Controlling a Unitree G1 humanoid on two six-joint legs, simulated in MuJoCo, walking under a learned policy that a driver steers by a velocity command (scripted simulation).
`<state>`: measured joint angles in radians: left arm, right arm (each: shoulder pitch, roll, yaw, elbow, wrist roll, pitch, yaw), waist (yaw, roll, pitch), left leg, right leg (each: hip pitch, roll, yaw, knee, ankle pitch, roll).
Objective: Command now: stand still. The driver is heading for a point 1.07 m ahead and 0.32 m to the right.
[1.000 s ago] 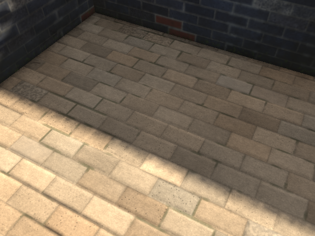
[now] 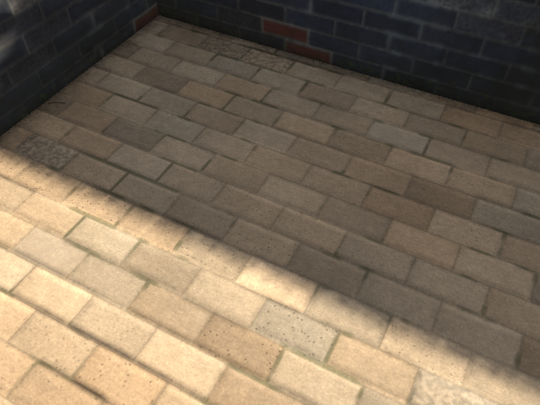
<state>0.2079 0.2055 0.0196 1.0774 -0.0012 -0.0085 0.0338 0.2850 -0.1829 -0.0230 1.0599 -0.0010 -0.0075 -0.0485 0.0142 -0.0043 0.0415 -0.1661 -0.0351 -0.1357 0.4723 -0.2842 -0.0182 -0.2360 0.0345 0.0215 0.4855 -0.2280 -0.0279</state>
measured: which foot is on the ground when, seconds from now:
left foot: down 0.00-0.10, up 0.12-0.32, down 0.34-0.80, up 0.82-1.00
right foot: down 0.00-0.34, up 0.36-0.80, down 0.82-1.00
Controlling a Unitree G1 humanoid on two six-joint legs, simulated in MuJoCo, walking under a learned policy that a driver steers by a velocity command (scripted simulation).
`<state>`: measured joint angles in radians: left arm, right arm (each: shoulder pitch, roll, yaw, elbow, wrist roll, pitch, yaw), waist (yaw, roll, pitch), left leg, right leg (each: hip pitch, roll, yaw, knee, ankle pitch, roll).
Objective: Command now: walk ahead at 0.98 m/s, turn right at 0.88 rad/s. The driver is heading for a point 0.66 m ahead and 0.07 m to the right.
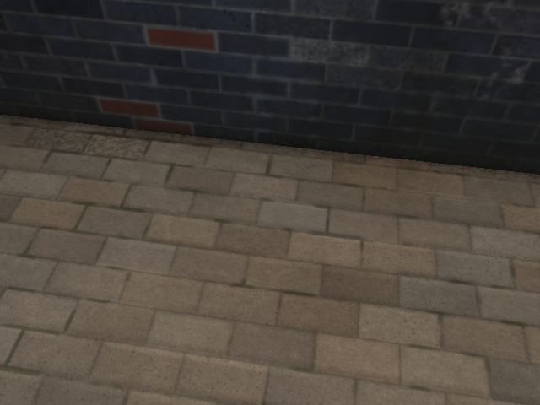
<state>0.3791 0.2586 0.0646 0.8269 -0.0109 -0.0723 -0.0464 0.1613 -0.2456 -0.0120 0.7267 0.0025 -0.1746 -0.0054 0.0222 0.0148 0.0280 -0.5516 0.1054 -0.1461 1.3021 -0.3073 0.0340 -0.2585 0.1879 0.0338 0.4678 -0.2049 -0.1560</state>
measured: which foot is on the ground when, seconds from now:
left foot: up 0.00-0.24, down 0.26-0.66, up 0.68-1.00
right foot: down 0.00-0.26, up 0.28-0.64, down 0.66-1.00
